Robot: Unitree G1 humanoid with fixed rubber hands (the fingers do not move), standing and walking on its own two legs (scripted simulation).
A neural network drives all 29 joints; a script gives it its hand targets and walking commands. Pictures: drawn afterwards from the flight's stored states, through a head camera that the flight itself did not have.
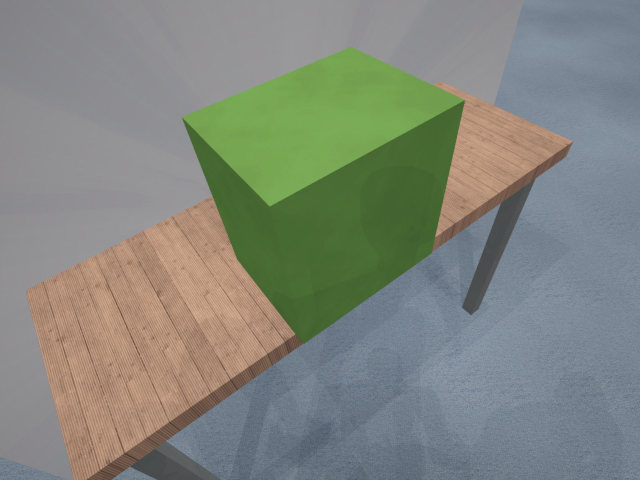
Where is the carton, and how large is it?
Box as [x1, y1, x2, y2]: [182, 47, 464, 343]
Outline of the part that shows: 351,47 182,117 237,259 303,343 431,252 464,100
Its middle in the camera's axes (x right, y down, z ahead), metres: +0.01 -0.07 +0.58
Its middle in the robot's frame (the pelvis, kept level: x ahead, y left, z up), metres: +0.50 +0.02 +0.08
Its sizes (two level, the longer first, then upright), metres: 0.272 0.211 0.287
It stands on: a table, 0.70 m high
